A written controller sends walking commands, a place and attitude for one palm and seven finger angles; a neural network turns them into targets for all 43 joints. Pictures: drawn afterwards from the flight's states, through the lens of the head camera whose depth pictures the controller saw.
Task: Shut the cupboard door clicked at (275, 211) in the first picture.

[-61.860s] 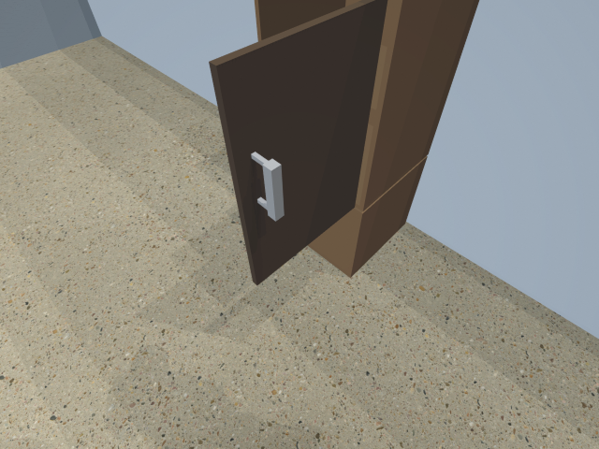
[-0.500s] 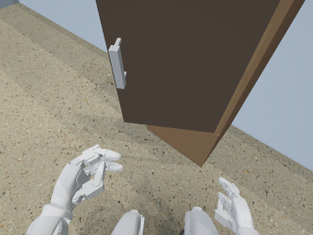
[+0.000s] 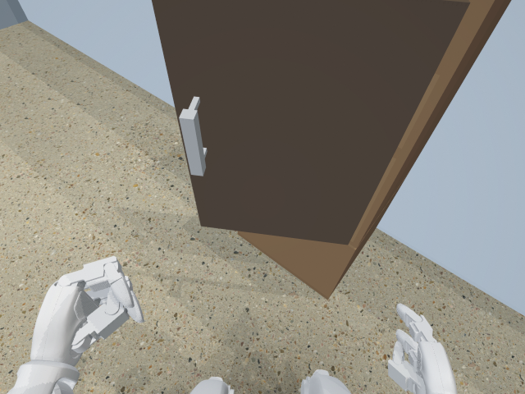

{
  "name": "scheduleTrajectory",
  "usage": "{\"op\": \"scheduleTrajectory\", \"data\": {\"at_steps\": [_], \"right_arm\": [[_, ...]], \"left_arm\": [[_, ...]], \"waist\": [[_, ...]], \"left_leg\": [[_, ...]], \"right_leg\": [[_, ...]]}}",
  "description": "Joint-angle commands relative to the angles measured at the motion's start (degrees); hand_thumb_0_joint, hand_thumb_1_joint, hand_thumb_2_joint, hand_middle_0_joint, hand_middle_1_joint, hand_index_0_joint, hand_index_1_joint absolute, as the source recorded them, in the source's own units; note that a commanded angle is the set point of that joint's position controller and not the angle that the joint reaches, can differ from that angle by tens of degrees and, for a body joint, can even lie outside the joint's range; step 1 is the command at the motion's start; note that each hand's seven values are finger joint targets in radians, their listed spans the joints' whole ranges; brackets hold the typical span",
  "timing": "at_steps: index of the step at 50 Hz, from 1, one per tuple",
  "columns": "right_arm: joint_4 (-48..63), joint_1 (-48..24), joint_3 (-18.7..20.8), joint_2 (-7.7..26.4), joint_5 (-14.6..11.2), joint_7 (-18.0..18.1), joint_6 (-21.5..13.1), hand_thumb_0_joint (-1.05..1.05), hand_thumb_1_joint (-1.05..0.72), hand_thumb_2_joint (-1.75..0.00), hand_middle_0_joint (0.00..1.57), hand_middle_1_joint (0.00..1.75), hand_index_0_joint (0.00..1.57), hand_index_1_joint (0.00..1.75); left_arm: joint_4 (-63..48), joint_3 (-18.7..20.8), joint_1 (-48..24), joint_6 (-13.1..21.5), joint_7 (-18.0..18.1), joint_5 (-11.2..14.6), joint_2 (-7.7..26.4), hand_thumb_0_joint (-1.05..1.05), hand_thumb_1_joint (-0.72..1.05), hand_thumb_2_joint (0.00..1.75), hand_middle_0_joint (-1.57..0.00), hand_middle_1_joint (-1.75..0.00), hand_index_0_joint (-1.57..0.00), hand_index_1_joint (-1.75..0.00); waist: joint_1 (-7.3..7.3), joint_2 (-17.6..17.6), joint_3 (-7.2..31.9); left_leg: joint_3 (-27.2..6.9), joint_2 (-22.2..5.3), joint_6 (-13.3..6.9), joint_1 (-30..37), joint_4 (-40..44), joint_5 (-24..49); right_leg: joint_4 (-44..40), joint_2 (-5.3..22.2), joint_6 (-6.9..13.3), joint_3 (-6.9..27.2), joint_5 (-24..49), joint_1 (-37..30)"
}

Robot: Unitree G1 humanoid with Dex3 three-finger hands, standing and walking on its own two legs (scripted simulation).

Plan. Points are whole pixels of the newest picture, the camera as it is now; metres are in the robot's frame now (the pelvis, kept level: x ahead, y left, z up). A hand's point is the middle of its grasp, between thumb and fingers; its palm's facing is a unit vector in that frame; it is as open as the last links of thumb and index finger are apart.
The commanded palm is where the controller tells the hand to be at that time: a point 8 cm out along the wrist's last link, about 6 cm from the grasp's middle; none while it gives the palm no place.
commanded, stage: raise the hand and make a fist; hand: left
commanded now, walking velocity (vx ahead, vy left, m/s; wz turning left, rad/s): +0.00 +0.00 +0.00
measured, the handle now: (196, 137) +0.52 +0.16 +0.08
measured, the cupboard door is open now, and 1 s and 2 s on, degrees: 31 31 31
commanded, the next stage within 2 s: bring the fist close to the handle in 0.70 s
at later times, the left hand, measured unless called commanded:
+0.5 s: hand (142, 297) +0.23 +0.17 +0.07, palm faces -0.11 -0.99 -0.02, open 3.1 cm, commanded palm +0.21 +0.24 +0.09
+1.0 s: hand (137, 274) +0.25 +0.18 +0.09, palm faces -0.04 -1.00 -0.04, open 3.1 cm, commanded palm +0.24 +0.22 +0.09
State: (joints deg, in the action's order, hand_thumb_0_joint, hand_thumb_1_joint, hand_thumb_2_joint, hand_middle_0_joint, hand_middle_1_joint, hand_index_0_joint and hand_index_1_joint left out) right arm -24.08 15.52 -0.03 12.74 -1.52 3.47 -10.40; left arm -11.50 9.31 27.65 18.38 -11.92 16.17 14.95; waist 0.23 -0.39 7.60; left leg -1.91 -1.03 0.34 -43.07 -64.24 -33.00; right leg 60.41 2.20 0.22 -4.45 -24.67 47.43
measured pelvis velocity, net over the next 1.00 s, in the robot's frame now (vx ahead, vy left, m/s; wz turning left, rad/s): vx -0.01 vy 0.00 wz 0.01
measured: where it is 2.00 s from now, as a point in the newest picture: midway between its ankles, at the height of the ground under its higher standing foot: outside the picture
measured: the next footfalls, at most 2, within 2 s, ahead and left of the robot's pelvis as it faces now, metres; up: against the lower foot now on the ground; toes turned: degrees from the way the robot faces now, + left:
none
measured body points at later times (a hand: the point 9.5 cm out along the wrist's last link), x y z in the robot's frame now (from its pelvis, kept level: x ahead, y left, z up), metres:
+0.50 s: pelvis +0.01 +0.00 +0.01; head +0.05 +0.00 +0.46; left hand +0.23 +0.23 +0.07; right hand +0.17 -0.24 -0.06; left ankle -0.01 +0.12 -0.66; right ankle +0.05 -0.12 -0.66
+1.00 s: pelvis -0.01 +0.00 +0.01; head +0.04 +0.00 +0.46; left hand +0.25 +0.23 +0.10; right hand +0.17 -0.23 -0.06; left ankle -0.01 +0.12 -0.66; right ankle +0.05 -0.12 -0.66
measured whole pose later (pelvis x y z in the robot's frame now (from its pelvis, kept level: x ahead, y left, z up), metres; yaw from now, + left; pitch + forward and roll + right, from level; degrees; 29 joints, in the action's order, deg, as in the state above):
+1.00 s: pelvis -0.01 +0.00 +0.01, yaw +1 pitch +10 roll -1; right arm -28.0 15.5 -2.3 14.0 -1.5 3.5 -11.1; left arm 0.2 9.2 11.2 18.3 -15.6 16.2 14.3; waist -0.3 -1.3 5.5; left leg -2.5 -0.6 0.6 -40.7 -61.8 -31.2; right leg 58.0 2.5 0.4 -5.0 -23.3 44.7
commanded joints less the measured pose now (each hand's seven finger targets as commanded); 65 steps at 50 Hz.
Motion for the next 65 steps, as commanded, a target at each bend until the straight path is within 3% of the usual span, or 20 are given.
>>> {"op": "scheduleTrajectory", "data": {"at_steps": [1,4,6,7,12,15,18,22,27,32,37,40,42,46,49,53,57,61,62,65], "right_arm": [[7.0,-0.9,2.3,8.2,0.3,-0.1,-2.5,0.00,-0.90,-0.90,0.20,0.30,0.20,0.30],[7.5,-0.4,2.3,9.2,-0.2,0.2,-2.7,0.00,-0.90,-0.90,0.20,0.30,0.20,0.30],[8.1,-0.6,2.2,9.2,-0.2,0.6,-2.8,0.00,-0.90,-0.90,0.20,0.30,0.20,0.30],[7.9,-0.9,2.1,9.2,-0.1,0.9,-2.8,0.00,-0.90,-0.90,0.20,0.30,0.20,0.30],[7.4,-1.8,1.3,7.2,0.1,1.0,-3.1,0.00,-0.90,-0.90,0.20,0.30,0.20,0.30],[6.1,-1.1,1.2,7.4,0.0,0.4,-3.0,0.00,-0.90,-0.90,0.20,0.30,0.20,0.30],[6.0,-0.7,1.7,8.6,-0.4,0.1,-2.8,0.00,-0.90,-0.90,0.20,0.30,0.20,0.30],[7.1,-1.0,2.1,9.5,-0.4,0.4,-2.9,0.00,-0.90,-0.90,0.20,0.30,0.20,0.30],[6.8,-1.7,1.7,7.9,0.4,0.7,-3.6,0.00,-0.90,-0.90,0.20,0.30,0.20,0.30],[5.6,-1.2,1.8,8.4,0.1,-0.1,-3.5,0.00,-0.90,-0.90,0.20,0.30,0.20,0.30],[6.7,-0.9,2.1,9.6,-0.5,0.0,-3.1,0.00,-0.90,-0.90,0.20,0.30,0.20,0.30],[7.4,-1.7,1.8,9.1,-0.2,0.4,-3.0,0.00,-0.90,-0.90,0.20,0.30,0.20,0.30],[6.5,-2.1,1.2,8.9,0.2,1.0,-3.2,0.00,-0.90,-0.90,0.20,0.30,0.20,0.30],[4.1,-1.8,1.0,8.7,0.1,1.1,-4.0,0.00,-0.90,-0.90,0.20,0.30,0.20,0.30],[3.8,-1.3,1.1,9.3,-0.3,0.8,-4.0,0.00,-0.90,-0.90,0.20,0.30,0.20,0.30],[4.4,-0.7,1.3,9.7,-0.6,0.8,-3.0,0.00,-0.90,-0.90,0.20,0.30,0.20,0.30],[3.9,-1.5,1.0,9.3,-0.1,1.1,-2.0,0.00,-0.90,-0.90,0.20,0.30,0.20,0.30],[2.4,-1.7,0.9,8.3,0.1,0.6,-1.7,0.00,-0.90,-0.90,0.20,0.30,0.20,0.30],[2.1,-1.1,1.2,8.6,0.2,0.5,-1.6,0.00,-0.90,-0.90,0.20,0.30,0.20,0.30],[1.0,0.0,1.5,9.0,0.1,-0.2,-1.0,0.00,-0.90,-0.90,0.20,0.30,0.20,0.30]], "left_arm": [[-6.7,-1.5,-2.7,3.6,-2.1,-0.2,1.8,0.00,0.90,0.90,-1.30,-1.50,-1.30,-1.50],[-4.1,-2.2,-5.4,1.0,-5.9,-1.3,4.1,0.00,0.90,0.90,-1.30,-1.50,-1.30,-1.50],[-5.9,1.8,-7.9,0.2,-6.7,-0.6,7.6,0.00,0.90,0.90,-1.30,-1.50,-1.30,-1.50],[-7.5,4.6,-9.2,0.4,-6.4,0.0,10.0,0.00,0.90,0.90,-1.30,-1.50,-1.30,-1.50],[-11.9,10.5,-10.2,3.5,-3.3,3.3,10.5,0.00,0.90,0.90,-1.30,-1.50,-1.30,-1.50],[-7.1,5.9,-9.3,3.1,-3.5,2.9,6.0,0.00,0.90,0.90,-1.30,-1.50,-1.30,-1.50],[0.2,1.1,-6.6,-0.1,-6.2,1.6,3.1,0.00,0.90,0.90,-1.30,-1.50,-1.30,-1.50],[-1.0,3.8,-8.6,-2.0,-8.0,1.4,7.7,0.00,0.90,0.90,-1.30,-1.50,-1.30,-1.50],[-9.4,10.8,-12.5,4.1,-4.3,3.2,11.3,0.00,0.90,0.90,-1.30,-1.50,-1.30,-1.50],[-3.6,4.2,-9.2,5.4,-4.4,2.0,5.1,0.00,0.90,0.90,-1.30,-1.50,-1.30,-1.50],[-1.3,2.1,-8.8,0.0,-7.7,1.0,6.1,0.00,0.90,0.90,-1.30,-1.50,-1.30,-1.50],[-5.5,6.3,-11.6,0.5,-6.9,2.1,9.0,0.00,0.90,0.90,-1.30,-1.50,-1.30,-1.50],[-7.8,6.2,-19.9,2.6,-5.1,2.5,9.2,0.00,0.90,0.90,-1.30,-1.50,-1.30,-1.50],[-1.4,4.0,-25.5,5.0,-3.4,1.7,6.0,0.00,0.90,0.90,-1.30,-1.50,-1.30,-1.50],[2.5,-1.0,-27.5,2.3,-4.4,-0.2,3.8,0.00,0.90,0.90,-1.30,-1.50,-1.30,-1.50],[5.5,-1.7,-29.9,-2.8,-4.9,-2.0,5.0,0.00,0.90,0.90,-1.30,-1.50,-1.30,-1.50],[6.2,6.2,-38.1,-2.6,-1.2,-1.0,10.4,0.00,0.90,0.90,-1.30,-1.50,-1.30,-1.50],[10.3,4.4,-44.0,0.9,1.2,-0.9,6.4,0.00,0.90,0.90,-1.30,-1.50,-1.30,-1.50],[11.7,5.5,-43.2,1.5,1.3,-1.3,7.6,0.00,0.90,0.90,-1.30,-1.50,-1.30,-1.50],[16.9,0.6,-44.0,1.5,-0.3,-3.1,4.4,0.00,0.90,0.90,-1.30,-1.50,-1.30,-1.50]], "waist": [[1.79,-1.9,5.1],[2.23,-0.4,3.9],[1.23,0.7,7.1],[0.55,-0.7,8.2],[-2.11,-3.6,13.3],[-0.29,-3.7,9.2],[0.98,-0.2,4.7],[0.18,1.7,6.0],[-2.22,-1.1,12.0],[-0.06,-3.6,7.4],[0.70,-0.9,5.6],[-0.42,-0.4,8.6],[0.55,-0.9,7.4],[1.32,-2.2,6.3],[1.91,-3.8,7.1],[1.27,-3.1,9.1],[0.18,0.2,11.0],[0.53,0.0,11.9],[0.15,0.8,13.1],[1.12,-1.7,12.5]], "left_leg": [[0.1,1.8,-0.5,-0.3,11.2,16.1],[0.1,1.9,-1.0,-0.5,11.9,14.1],[0.4,2.1,-1.2,0.0,12.2,13.9],[0.5,2.1,-1.2,0.6,12.1,15.1],[0.5,2.2,-0.6,3.5,13.0,21.2],[0.5,2.0,-0.2,3.8,13.7,21.3],[0.5,2.0,-0.5,1.9,14.3,18.4],[0.8,2.3,-1.0,1.1,14.5,16.3],[0.8,2.3,-0.6,2.9,14.3,20.5],[0.6,2.1,-0.4,3.1,14.4,18.7],[0.3,2.1,-0.9,2.2,15.3,15.1],[0.4,2.2,-0.8,2.8,15.4,15.6],[0.1,2.1,-0.8,2.4,14.5,14.2],[-0.5,2.0,-0.4,1.7,14.1,10.8],[-0.5,2.1,-0.5,2.3,15.0,11.0],[-0.4,2.1,-0.8,3.0,16.4,12.3],[0.3,2.3,-0.7,1.9,16.4,13.1],[1.0,2.3,-0.6,2.2,16.5,14.7],[1.0,2.2,-0.7,2.4,16.3,16.3],[1.7,2.1,-0.6,2.6,16.2,16.8]], "right_leg": [[-8.2,-2.3,0.8,0.6,8.7,-11.1],[-10.5,-1.9,0.9,1.9,6.7,-11.9],[-11.4,-1.6,0.7,2.8,5.5,-14.6],[-11.2,-1.7,1.0,3.0,6.4,-16.3],[-9.6,-2.2,1.3,2.2,14.1,-21.5],[-9.9,-2.2,1.0,1.1,15.0,-18.8],[-11.9,-1.8,0.7,1.4,11.8,-16.9],[-13.9,-1.1,0.8,3.5,7.6,-18.9],[-11.0,-1.6,1.3,3.1,13.2,-22.6],[-10.4,-2.1,1.3,1.4,11.4,-17.2],[-12.6,-1.9,1.0,2.0,7.5,-16.6],[-12.3,-1.7,1.0,2.2,7.5,-18.5],[-11.7,-2.1,1.0,2.0,5.7,-16.6],[-11.0,-2.1,1.1,1.9,1.8,-12.9],[-11.0,-1.6,1.1,1.7,3.2,-13.2],[-11.9,-1.3,1.0,1.8,4.9,-15.3],[-12.7,-1.2,0.8,2.8,4.9,-18.9],[-12.0,-1.1,0.7,3.0,7.7,-19.5],[-11.7,-1.1,0.9,3.1,9.6,-20.5],[-11.4,-0.9,0.8,3.1,12.1,-19.0]]}}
